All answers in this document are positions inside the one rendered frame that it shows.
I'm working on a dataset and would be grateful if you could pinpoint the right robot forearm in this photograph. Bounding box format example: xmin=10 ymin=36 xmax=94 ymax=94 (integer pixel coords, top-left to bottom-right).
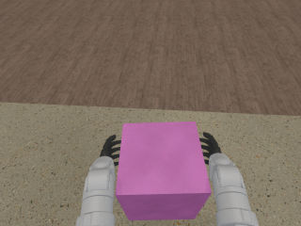
xmin=208 ymin=153 xmax=260 ymax=226

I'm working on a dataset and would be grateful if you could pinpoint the robot left hand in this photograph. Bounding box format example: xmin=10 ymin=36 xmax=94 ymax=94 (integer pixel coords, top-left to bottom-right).
xmin=100 ymin=135 xmax=121 ymax=166

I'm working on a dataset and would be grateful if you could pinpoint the carton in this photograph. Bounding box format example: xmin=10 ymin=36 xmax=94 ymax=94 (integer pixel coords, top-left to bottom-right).
xmin=115 ymin=121 xmax=212 ymax=220

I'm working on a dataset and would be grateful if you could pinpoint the left robot forearm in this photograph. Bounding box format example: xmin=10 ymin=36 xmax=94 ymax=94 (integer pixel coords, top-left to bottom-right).
xmin=75 ymin=156 xmax=116 ymax=226

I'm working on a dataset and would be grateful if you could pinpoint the robot right hand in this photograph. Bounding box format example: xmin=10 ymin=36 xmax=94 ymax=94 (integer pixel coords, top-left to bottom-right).
xmin=199 ymin=132 xmax=221 ymax=165

